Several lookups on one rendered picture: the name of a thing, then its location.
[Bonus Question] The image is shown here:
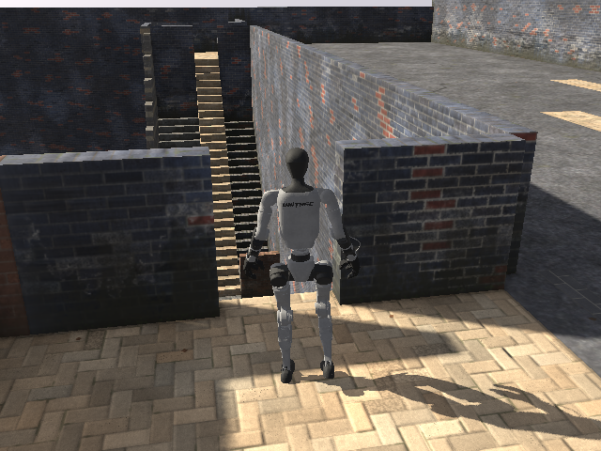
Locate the robot left hand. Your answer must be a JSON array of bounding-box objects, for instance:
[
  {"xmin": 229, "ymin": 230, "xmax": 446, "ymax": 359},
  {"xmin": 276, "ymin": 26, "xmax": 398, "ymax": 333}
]
[{"xmin": 243, "ymin": 253, "xmax": 265, "ymax": 279}]

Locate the robot torso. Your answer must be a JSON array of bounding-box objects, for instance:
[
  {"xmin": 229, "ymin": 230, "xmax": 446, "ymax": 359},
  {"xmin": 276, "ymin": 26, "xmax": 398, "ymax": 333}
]
[{"xmin": 277, "ymin": 183, "xmax": 320, "ymax": 282}]

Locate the robot left forearm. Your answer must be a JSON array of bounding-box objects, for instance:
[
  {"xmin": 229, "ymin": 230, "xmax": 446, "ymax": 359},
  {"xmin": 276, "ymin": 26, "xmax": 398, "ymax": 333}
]
[{"xmin": 246, "ymin": 226, "xmax": 264, "ymax": 262}]

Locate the left robot upper arm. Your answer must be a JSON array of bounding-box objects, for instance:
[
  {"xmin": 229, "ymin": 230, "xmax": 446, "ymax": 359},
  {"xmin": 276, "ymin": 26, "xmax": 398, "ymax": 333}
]
[{"xmin": 254, "ymin": 189, "xmax": 279, "ymax": 241}]

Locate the robot right forearm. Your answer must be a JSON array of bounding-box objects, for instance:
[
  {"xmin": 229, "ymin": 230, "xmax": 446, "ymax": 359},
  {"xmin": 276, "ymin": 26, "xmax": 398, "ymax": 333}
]
[{"xmin": 337, "ymin": 225, "xmax": 357, "ymax": 261}]

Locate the robot right hand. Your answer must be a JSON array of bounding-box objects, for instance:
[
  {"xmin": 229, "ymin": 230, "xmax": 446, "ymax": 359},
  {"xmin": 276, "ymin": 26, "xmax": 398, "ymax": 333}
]
[{"xmin": 339, "ymin": 257, "xmax": 360, "ymax": 279}]

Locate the right robot upper arm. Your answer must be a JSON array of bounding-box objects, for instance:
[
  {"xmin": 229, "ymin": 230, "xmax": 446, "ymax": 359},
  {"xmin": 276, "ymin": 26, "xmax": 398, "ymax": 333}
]
[{"xmin": 317, "ymin": 188, "xmax": 346, "ymax": 240}]

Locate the robot right foot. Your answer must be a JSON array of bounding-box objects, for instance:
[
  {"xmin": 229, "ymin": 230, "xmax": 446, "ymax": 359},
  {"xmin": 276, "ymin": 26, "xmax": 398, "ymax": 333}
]
[{"xmin": 320, "ymin": 359, "xmax": 334, "ymax": 379}]

